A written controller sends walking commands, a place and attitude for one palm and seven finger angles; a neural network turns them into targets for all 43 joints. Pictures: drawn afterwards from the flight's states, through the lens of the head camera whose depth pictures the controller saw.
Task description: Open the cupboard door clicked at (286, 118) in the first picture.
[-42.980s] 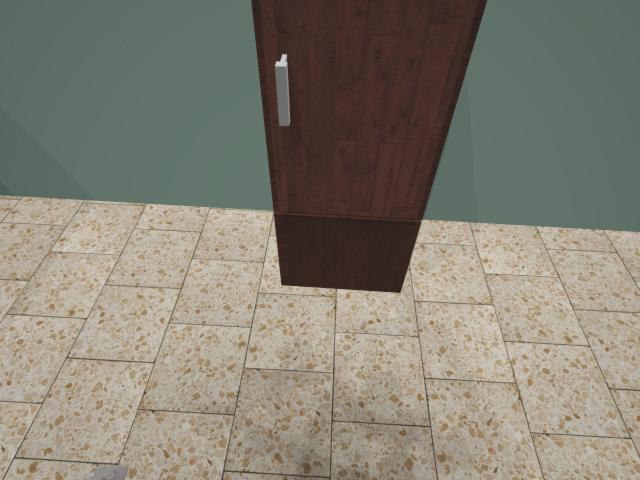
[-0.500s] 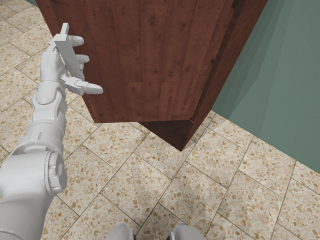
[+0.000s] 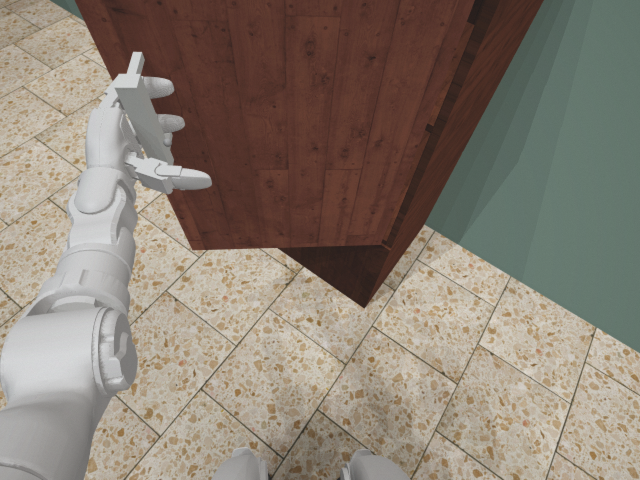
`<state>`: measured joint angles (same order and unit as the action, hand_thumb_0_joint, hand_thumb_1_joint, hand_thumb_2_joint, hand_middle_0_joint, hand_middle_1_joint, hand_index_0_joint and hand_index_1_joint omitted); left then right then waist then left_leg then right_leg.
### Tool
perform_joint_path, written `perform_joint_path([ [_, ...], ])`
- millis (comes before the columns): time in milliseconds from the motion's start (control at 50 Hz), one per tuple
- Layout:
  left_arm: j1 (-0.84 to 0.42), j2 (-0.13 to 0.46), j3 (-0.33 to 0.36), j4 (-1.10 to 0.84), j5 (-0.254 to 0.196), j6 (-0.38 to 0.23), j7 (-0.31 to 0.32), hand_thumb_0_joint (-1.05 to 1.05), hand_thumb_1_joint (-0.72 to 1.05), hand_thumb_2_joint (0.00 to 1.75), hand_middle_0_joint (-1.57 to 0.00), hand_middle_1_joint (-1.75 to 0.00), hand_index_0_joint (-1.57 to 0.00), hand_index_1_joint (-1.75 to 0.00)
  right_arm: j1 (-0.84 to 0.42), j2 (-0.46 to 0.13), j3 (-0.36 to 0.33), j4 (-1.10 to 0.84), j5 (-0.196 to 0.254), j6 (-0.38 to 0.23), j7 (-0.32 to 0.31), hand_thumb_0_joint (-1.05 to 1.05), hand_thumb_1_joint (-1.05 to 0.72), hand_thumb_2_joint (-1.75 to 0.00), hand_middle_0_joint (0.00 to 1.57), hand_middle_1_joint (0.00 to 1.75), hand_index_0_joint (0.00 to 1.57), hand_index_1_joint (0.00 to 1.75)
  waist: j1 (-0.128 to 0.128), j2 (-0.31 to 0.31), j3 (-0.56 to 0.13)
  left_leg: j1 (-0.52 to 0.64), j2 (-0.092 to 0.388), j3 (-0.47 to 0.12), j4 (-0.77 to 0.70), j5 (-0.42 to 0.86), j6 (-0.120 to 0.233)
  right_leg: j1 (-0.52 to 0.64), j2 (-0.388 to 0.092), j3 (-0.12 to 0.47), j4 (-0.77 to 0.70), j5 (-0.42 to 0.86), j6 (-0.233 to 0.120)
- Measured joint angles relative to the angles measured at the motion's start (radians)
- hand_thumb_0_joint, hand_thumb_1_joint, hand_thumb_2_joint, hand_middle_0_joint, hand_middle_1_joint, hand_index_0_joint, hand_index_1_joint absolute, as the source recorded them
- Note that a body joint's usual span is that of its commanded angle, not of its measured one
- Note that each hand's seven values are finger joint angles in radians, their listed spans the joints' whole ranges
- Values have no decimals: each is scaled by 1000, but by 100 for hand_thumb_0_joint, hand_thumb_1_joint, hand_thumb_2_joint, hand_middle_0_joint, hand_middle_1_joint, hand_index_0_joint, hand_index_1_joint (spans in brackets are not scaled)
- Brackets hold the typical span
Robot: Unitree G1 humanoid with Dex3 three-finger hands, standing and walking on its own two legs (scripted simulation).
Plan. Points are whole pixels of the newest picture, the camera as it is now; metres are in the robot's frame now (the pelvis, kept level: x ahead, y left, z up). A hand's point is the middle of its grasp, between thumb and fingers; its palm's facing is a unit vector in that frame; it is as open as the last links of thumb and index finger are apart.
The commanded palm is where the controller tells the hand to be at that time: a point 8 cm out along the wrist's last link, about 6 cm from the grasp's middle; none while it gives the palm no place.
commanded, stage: close the thumb around the handle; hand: left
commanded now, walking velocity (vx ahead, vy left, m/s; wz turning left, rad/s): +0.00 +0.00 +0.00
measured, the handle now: (151, 116) +0.55 +0.18 +0.10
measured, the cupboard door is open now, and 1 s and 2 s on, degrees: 40 45 77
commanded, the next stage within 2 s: pull the door open along its arc in 0.56 s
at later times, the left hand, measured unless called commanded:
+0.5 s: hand (165, 145) +0.50 +0.15 +0.10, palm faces -0.02 -1.00 +0.00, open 5.6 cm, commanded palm +0.48 +0.20 +0.11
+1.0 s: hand (166, 169) +0.46 +0.15 +0.10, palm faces -0.02 -1.00 +0.00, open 5.9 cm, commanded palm +0.40 +0.21 +0.11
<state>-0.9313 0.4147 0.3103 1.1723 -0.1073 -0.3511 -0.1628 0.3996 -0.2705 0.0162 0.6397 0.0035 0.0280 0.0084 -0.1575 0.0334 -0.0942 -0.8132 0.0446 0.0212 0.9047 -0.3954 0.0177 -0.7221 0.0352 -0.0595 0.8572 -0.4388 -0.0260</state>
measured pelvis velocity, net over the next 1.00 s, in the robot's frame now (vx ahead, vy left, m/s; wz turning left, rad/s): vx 0.01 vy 0.00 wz -0.03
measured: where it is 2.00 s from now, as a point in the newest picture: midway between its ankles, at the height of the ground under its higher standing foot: outside the picture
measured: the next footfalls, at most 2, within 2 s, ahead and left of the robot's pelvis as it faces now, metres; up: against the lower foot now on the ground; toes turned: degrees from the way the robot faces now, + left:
none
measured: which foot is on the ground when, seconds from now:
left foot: down 0.00-1.00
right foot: down 0.00-1.00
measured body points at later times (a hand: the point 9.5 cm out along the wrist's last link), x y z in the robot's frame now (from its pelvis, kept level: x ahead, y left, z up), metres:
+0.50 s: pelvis +0.00 +0.01 +0.00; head +0.09 +0.02 +0.44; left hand +0.49 +0.21 +0.11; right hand +0.00 -0.26 -0.11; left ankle +0.02 +0.11 -0.69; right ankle -0.02 -0.11 -0.69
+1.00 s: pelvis +0.01 +0.00 +0.01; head +0.08 +0.00 +0.45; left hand +0.46 +0.20 +0.10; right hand +0.02 -0.26 -0.11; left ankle +0.02 +0.11 -0.69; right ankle -0.02 -0.11 -0.69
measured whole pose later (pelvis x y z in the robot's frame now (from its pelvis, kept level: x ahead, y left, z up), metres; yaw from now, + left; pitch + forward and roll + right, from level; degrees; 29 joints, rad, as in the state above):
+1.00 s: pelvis +0.01 +0.00 +0.01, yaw -2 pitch +14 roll -1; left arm -0.65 0.32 0.29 0.90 -0.16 -0.34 -0.15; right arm 0.42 -0.26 0.00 0.61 0.02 0.06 0.02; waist -0.12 0.04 -0.12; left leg -0.71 0.05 0.06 0.86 -0.40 0.02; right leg -0.64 0.04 -0.02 0.82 -0.43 -0.02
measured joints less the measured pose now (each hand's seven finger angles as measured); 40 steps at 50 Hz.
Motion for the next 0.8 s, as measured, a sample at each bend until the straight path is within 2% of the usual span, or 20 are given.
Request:
perform_joint_path([
  [140,7,-7,-3,-6,0,-3,4,-1,-15,45,-32,-124,-32,-124,6,3,0,2,-1,6,2,1,-90,-90,20,30,20,30,2,2,-1,5,-2,4,-1,-2,3,5,-2,4,-1,-1,3],
  [480,24,-9,6,-10,3,-10,2,1,71,82,-38,-133,-38,-133,11,2,-1,4,0,12,-3,1,-90,-90,20,30,20,30,-2,-1,-2,14,-2,9,-2,0,8,13,-2,10,-6,6,9],
  [800,41,-19,6,-29,2,-7,21,1,74,82,-35,-135,-35,-135,13,2,-5,7,-2,9,0,1,-90,-90,20,30,20,30,0,3,-5,15,-1,15,-2,2,9,9,-1,17,-2,8,9],
])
